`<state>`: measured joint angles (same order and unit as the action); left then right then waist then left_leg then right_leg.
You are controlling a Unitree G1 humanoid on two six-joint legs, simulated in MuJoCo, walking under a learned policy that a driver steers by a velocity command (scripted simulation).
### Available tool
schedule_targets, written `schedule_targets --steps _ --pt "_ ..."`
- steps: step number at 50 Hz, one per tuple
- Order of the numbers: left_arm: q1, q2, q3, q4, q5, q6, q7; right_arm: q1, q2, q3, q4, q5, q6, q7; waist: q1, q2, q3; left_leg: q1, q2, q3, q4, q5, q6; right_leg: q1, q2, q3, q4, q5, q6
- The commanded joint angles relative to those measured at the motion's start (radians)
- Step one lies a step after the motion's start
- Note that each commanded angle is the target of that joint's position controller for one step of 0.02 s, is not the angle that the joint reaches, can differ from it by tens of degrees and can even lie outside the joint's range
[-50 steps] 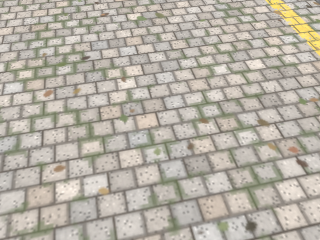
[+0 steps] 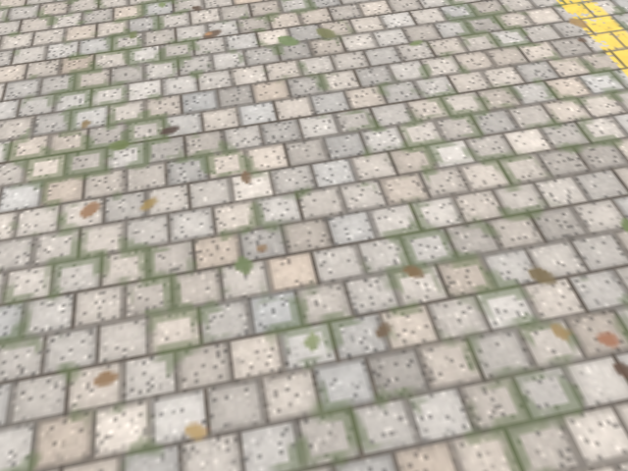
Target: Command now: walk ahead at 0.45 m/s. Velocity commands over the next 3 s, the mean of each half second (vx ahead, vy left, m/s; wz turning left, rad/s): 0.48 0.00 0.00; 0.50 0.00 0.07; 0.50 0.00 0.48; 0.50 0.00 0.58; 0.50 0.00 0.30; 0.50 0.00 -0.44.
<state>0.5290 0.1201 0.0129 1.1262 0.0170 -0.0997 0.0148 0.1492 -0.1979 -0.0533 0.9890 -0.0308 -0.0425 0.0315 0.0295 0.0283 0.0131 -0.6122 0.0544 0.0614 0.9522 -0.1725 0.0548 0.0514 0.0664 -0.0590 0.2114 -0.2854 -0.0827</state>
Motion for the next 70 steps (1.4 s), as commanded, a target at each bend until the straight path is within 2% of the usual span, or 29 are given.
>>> schedule_targets --steps 1,6,8,9,10,11,12,13,15,19,26,31,34,36,37,38,39,40,41,43,48,57,62,64,65,66,67,69,70 --pt "0.062 0.105 0.006 -0.017 0.000 -0.013 0.006 -0.147 0.003 0.013 -0.094 0.009 -0.003 0.003 0.001 -0.117 0.144 -0.069 -0.033 0.063 -0.177 0.071 -0.006 -0.066 -0.225 0.110 -0.065 0.592 -0.077" --pt "0.041 0.156 0.015 -0.011 0.001 -0.024 0.014 -0.125 -0.046 0.004 -0.110 0.016 -0.008 -0.014 -0.048 -0.141 0.089 0.169 -0.101 0.097 -0.352 0.071 0.073 -0.006 -0.261 0.068 0.055 0.975 -0.065" --pt "0.007 0.182 0.025 -0.016 0.003 -0.018 0.016 0.113 -0.088 -0.022 -0.035 0.017 -0.022 -0.028 -0.149 -0.134 -0.037 0.397 -0.137 0.082 -0.407 0.052 0.112 0.017 -0.255 0.050 0.332 1.075 -0.052" --pt "-0.005 0.184 0.026 -0.021 -0.002 -0.014 0.012 0.256 -0.117 -0.038 0.011 0.005 -0.028 -0.036 -0.209 -0.112 -0.104 0.595 -0.086 0.032 -0.460 0.049 0.133 -0.091 -0.224 0.032 0.540 0.904 -0.044" --pt "0.024 0.129 0.016 -0.045 -0.003 -0.011 0.006 0.389 -0.206 -0.062 0.029 -0.018 -0.031 -0.041 -0.224 0.014 -0.215 0.785 0.168 -0.263 -0.481 -0.126 0.179 -0.270 -0.147 -0.010 0.871 0.441 -0.039" --pt "0.122 0.067 0.019 -0.049 -0.033 -0.006 -0.011 0.347 -0.227 -0.069 0.020 -0.007 -0.018 -0.029 -0.138 0.204 -0.286 0.923 0.365 -0.798 -0.680 -0.247 0.326 -0.585 0.037 0.049 1.210 -0.215 -0.012" --pt "0.019 0.134 0.031 -0.075 -0.010 0.001 -0.009 0.209 -0.189 -0.060 -0.001 0.019 -0.015 -0.021 -0.099 0.056 -0.144 0.786 0.321 -0.725 -0.743 -0.381 0.296 -0.681 -0.050 0.121 1.227 -0.122 -0.032" --pt "-0.088 0.146 0.037 -0.105 0.000 -0.002 -0.015 0.125 -0.116 -0.039 -0.018 0.025 -0.023 -0.018 -0.086 -0.008 -0.026 0.639 0.292 -0.578 -0.767 -0.342 0.265 -0.691 -0.091 0.113 1.176 -0.034 -0.035" --pt "-0.120 0.111 0.039 -0.113 0.015 0.008 -0.018 0.119 -0.038 -0.014 0.006 0.015 -0.046 -0.023 -0.024 -0.061 0.054 0.449 0.210 -0.387 -0.801 -0.096 0.204 -0.590 -0.147 0.116 1.049 0.020 -0.024" --pt "-0.138 0.082 0.038 -0.129 0.024 0.047 -0.033 0.214 -0.057 -0.004 0.048 0.016 -0.073 -0.034 0.014 -0.008 0.065 0.404 0.143 -0.216 -0.823 0.133 0.173 -0.578 -0.166 0.074 0.925 0.057 0.013" --pt "-0.465 0.091 0.030 -0.244 0.005 0.053 -0.046 0.356 -0.064 0.010 0.066 0.021 -0.070 -0.035 -0.062 0.025 0.102 0.525 0.089 -0.098 -0.828 0.387 0.112 -0.696 -0.152 -0.014 0.566 0.285 0.053" --pt "-0.589 0.096 0.024 -0.288 0.001 0.044 -0.044 0.433 -0.075 0.012 0.092 0.011 -0.067 -0.048 -0.097 0.045 0.104 0.697 0.128 -0.087 -0.774 0.538 0.119 -0.691 -0.105 -0.047 0.400 0.275 0.020" --pt "-0.528 0.121 0.036 -0.282 0.002 0.031 -0.035 0.394 -0.098 0.007 0.091 0.004 -0.066 -0.057 -0.043 0.061 0.068 0.754 0.154 -0.067 -0.651 0.821 0.117 -0.565 -0.055 -0.060 0.341 0.158 -0.031" --pt "-0.282 0.159 0.059 -0.203 0.007 0.018 -0.019 0.358 -0.117 0.002 0.087 0.006 -0.060 -0.057 0.064 0.052 -0.053 0.725 0.132 -0.041 -0.380 0.914 0.096 -0.290 -0.006 -0.068 0.252 0.161 -0.074" --pt "-0.114 0.209 0.079 -0.158 0.029 0.009 -0.009 0.342 -0.104 0.007 0.069 0.017 -0.061 -0.053 0.131 0.024 -0.147 0.546 0.102 -0.026 -0.152 0.678 0.083 -0.032 -0.114 0.042 0.241 0.152 -0.114" --pt "0.006 0.322 0.110 -0.149 0.054 0.010 -0.004 0.438 -0.001 0.027 0.037 0.060 -0.060 -0.039 0.108 -0.183 -0.307 0.191 -0.052 0.040 0.268 0.085 0.034 0.292 -0.442 0.510 0.211 0.084 -0.254" --pt "-0.050 0.292 0.107 -0.148 0.017 0.028 -0.019 0.423 -0.074 0.002 0.049 0.043 -0.057 -0.038 0.086 -0.127 -0.324 0.048 -0.120 -0.081 0.423 -0.321 0.044 0.268 -0.486 0.747 0.080 0.042 -0.290" --pt "-0.178 0.250 0.093 -0.163 -0.004 0.030 -0.023 0.323 -0.087 -0.005 0.016 0.027 -0.054 -0.038 0.035 -0.085 -0.139 -0.025 -0.048 -0.113 0.416 -0.235 0.051 0.107 -0.443 0.578 0.048 -0.032 -0.248" --pt "-0.251 0.182 0.075 -0.176 -0.006 0.023 -0.029 0.259 -0.076 -0.003 -0.002 0.020 -0.059 -0.033 0.015 -0.044 -0.039 -0.014 -0.013 -0.111 0.355 -0.162 0.050 -0.037 -0.400 0.466 -0.001 0.009 -0.213" --pt "-0.271 0.107 0.051 -0.156 -0.003 0.007 -0.020 0.271 -0.034 -0.003 0.008 0.003 -0.035 -0.027 -0.048 -0.052 0.040 0.084 0.030 -0.114 0.244 -0.112 0.038 -0.214 -0.316 0.277 -0.055 0.120 -0.126" --pt "-0.166 0.155 0.054 -0.119 0.001 -0.025 -0.010 0.191 -0.021 -0.008 -0.028 0.000 0.010 -0.005 -0.066 -0.079 0.072 0.012 0.042 -0.095 0.156 0.016 0.015 -0.233 -0.276 0.091 -0.101 0.288 -0.083" --pt "-0.030 0.167 0.043 -0.095 -0.001 -0.025 0.013 -0.135 -0.009 0.014 -0.157 0.007 0.001 0.011 0.012 -0.088 0.107 -0.031 0.001 0.048 -0.277 0.195 0.031 -0.032 -0.283 -0.096 -0.059 0.591 -0.036" --pt "-0.055 0.221 0.057 -0.097 0.010 -0.001 0.035 -0.016 -0.055 -0.011 -0.144 -0.001 0.000 0.002 -0.067 -0.136 0.009 0.154 -0.115 0.122 -0.338 -0.026 0.126 0.103 -0.324 -0.167 0.243 1.128 -0.028" --pt "-0.087 0.243 0.065 -0.123 0.006 0.013 0.026 0.208 -0.114 -0.043 -0.079 -0.014 -0.010 -0.005 -0.170 -0.109 -0.110 0.451 -0.144 0.074 -0.463 -0.029 0.187 -0.019 -0.311 -0.186 0.621 0.973 -0.015" --pt "-0.099 0.211 0.058 -0.164 0.002 0.010 0.017 0.308 -0.209 -0.073 -0.068 -0.024 -0.011 -0.016 -0.208 0.005 -0.206 0.679 0.075 -0.208 -0.488 -0.082 0.256 -0.252 -0.259 -0.191 0.947 0.522 0.011" --pt "-0.094 0.149 0.052 -0.241 -0.018 0.003 -0.006 0.256 -0.282 -0.089 -0.093 -0.008 0.001 -0.014 -0.124 0.215 -0.264 0.907 0.312 -0.795 -0.635 -0.031 0.430 -0.677 -0.007 -0.071 1.284 -0.263 0.063" --pt "-0.213 0.205 0.059 -0.263 -0.002 -0.008 -0.011 0.244 -0.258 -0.084 -0.089 0.014 0.012 -0.018 -0.140 0.024 -0.182 0.856 0.279 -0.704 -0.675 -0.037 0.393 -0.802 -0.082 0.093 1.275 -0.168 0.047" --pt "-0.245 0.196 0.056 -0.275 -0.010 -0.025 -0.013 0.150 -0.164 -0.059 -0.093 0.017 0.007 -0.025 -0.062 -0.089 -0.010 0.617 0.211 -0.492 -0.715 0.140 0.300 -0.757 -0.156 0.090 1.103 -0.031 0.050" --pt "-0.243 0.190 0.057 -0.277 0.009 -0.009 -0.012 0.123 -0.143 -0.051 -0.098 0.024 -0.001 -0.031 -0.030 -0.095 0.009 0.537 0.160 -0.417 -0.721 0.226 0.268 -0.698 -0.175 0.094 1.036 -0.024 0.065"
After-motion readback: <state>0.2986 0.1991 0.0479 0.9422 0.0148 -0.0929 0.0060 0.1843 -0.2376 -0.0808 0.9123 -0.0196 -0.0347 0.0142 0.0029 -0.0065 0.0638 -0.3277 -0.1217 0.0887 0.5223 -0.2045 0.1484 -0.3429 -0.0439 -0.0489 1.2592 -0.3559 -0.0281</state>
